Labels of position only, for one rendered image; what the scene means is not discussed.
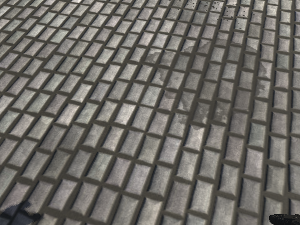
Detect right robot hand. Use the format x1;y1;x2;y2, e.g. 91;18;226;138
269;214;300;225

